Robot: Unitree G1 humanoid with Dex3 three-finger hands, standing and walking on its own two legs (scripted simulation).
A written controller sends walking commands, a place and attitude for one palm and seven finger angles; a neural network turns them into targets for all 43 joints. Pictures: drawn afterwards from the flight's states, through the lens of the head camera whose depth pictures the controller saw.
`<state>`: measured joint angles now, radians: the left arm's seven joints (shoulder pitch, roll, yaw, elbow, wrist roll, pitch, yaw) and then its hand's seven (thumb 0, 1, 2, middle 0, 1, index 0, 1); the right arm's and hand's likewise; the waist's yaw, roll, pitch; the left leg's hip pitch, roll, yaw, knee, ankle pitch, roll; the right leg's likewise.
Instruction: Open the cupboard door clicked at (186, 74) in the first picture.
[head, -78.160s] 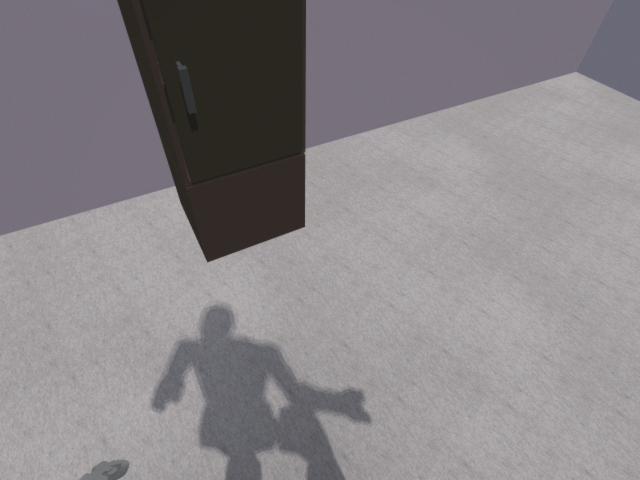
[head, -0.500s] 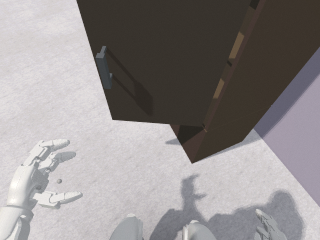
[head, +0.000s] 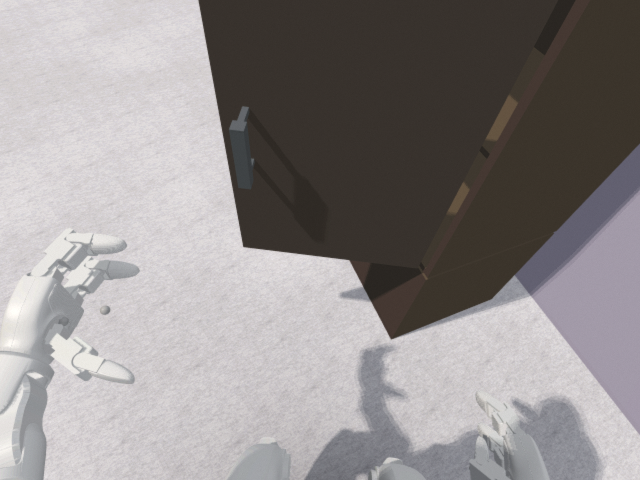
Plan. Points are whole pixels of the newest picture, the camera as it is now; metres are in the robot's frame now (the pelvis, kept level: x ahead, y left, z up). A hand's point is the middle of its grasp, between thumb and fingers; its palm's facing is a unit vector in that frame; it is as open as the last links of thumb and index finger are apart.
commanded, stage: raise the hand with hooked fingers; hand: left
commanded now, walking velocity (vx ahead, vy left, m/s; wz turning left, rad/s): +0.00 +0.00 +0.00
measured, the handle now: (245, 148) +0.57 +0.17 +0.04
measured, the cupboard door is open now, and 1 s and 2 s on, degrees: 61 61 61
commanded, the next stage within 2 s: move the hooked fingers beside the handle in 0.58 s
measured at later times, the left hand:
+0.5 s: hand (139, 301) +0.29 +0.23 +0.06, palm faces -0.03 -1.00 -0.05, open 14.0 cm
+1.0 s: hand (156, 265) +0.34 +0.23 +0.06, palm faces -0.06 -1.00 -0.02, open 14.0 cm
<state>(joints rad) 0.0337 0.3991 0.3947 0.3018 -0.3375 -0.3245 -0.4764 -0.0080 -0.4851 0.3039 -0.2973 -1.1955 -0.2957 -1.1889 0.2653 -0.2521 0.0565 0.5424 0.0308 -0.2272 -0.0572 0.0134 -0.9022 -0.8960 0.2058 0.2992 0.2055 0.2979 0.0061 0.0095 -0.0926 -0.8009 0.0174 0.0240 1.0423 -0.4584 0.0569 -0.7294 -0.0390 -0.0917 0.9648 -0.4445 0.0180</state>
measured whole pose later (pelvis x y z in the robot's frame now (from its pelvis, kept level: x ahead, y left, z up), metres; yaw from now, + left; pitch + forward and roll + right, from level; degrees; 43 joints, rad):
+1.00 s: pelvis +0.00 -0.03 +0.00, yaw +0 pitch +14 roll -2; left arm -0.24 0.46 0.43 0.62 -0.33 -0.33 -0.57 -0.01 -0.50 0.30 -0.30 -1.20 -0.30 -1.20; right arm 0.29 -0.28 0.03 0.59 0.05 -0.19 -0.08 0.01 -0.90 -0.90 0.20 0.30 0.20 0.30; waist -0.04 0.02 -0.10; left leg -0.85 0.05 0.01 1.06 -0.46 0.01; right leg -0.79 -0.01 -0.10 1.01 -0.46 -0.02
